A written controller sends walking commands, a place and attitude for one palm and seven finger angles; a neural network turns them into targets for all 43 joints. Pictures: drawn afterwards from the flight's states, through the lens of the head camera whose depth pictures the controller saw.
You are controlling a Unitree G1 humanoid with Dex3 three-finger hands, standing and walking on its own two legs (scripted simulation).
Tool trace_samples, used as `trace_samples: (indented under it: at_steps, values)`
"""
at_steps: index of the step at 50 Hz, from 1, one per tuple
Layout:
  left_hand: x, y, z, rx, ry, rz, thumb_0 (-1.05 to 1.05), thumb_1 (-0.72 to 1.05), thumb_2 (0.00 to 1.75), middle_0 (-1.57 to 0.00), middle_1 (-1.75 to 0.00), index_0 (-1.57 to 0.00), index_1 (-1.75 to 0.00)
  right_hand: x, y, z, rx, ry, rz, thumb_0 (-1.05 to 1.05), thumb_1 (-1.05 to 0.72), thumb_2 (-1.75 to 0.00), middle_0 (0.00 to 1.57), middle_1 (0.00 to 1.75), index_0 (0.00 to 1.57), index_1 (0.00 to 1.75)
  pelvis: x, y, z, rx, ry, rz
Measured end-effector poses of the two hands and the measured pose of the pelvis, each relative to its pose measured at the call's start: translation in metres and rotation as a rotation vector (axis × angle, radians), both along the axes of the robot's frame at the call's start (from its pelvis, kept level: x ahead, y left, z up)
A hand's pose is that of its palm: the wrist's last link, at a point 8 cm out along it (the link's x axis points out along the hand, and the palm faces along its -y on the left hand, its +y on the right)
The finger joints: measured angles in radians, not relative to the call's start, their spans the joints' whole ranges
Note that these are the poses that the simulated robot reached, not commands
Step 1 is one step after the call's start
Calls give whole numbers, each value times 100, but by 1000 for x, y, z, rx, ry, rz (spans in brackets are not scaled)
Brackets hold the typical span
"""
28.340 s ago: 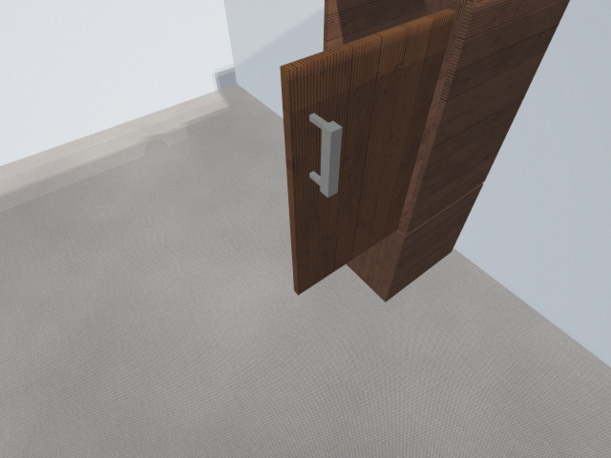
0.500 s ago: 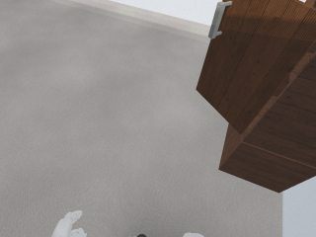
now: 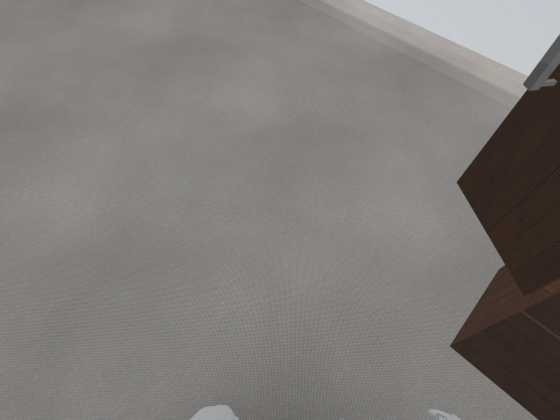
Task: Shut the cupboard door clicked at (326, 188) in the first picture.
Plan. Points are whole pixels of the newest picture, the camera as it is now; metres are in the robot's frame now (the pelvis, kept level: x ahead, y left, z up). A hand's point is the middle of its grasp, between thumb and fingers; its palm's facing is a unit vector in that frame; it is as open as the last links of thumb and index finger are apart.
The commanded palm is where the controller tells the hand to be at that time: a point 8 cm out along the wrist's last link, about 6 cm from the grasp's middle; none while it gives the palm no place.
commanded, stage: walk to a spot facing it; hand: left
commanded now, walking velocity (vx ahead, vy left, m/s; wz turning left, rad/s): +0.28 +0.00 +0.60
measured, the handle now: out of the picture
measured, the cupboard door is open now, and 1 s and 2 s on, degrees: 54 54 54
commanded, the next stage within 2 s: turn to face it in 1.20 s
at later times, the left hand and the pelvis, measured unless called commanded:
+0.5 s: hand out of the picture +0.06 +0.17 -0.14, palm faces +0.35 -0.91 -0.22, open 7.4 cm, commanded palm none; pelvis +0.09 -0.02 +0.03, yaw +19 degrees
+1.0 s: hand (92, 349) +0.22 +0.32 -0.14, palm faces +0.53 -0.83 -0.20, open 7.4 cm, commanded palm none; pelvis +0.24 +0.10 +0.02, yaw +31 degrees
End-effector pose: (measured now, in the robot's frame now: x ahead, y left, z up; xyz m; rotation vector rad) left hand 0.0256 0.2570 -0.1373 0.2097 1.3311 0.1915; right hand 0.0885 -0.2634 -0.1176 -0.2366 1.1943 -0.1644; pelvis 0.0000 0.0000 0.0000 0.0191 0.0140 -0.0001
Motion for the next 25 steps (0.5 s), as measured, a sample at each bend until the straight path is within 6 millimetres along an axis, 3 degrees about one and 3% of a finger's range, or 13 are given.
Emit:
trace_samples:
  at_steps: [4, 8, 12, 16, 20, 25]
  values:
    - [-11, 11, 1, 7, 25, 67, 1, 91, 90, -20, -30, -20, -30, 25, 18, 9, -7, -43, 76, 1, -91, -90, 20, 30, 20, 29, 2, 2, 5, -10, -4, 39]
    - [3, 10, 14, -5, -46, 102, 1, 91, 90, -20, -30, -20, -30, 35, 26, 14, 10, -36, 129, 1, -91, -90, 20, 30, 20, 29, 10, -2, 14, -28, -2, 90]
    - [28, 1, 26, 2, -134, 115, 1, 91, 90, -20, -30, -20, -30, 43, 21, 9, 33, -7, 156, 1, -91, -90, 20, 30, 21, 30, 24, -12, 16, -33, -2, 142]
    - [42, -10, 27, 38, -223, 150, 1, 91, 90, -20, -30, -20, -30, 59, 7, -8, 44, 35, 183, 1, -91, -90, 20, 30, 21, 30, 44, -26, 5, -17, -2, 210]
    - [30, -26, 32, 33, -187, 239, 1, 91, 90, -20, -30, -20, -30, 89, 5, -1, 41, 63, 227, 1, -91, -90, 20, 30, 20, 29, 65, -25, 14, -4, -4, 259]
    - [12, -43, 32, -23, -83, 330, 1, 91, 90, -20, -30, -20, -30, 139, 24, 14, 54, 40, 283, 1, -91, -90, 20, 30, 20, 29, 93, -15, 27, 6, 7, 340]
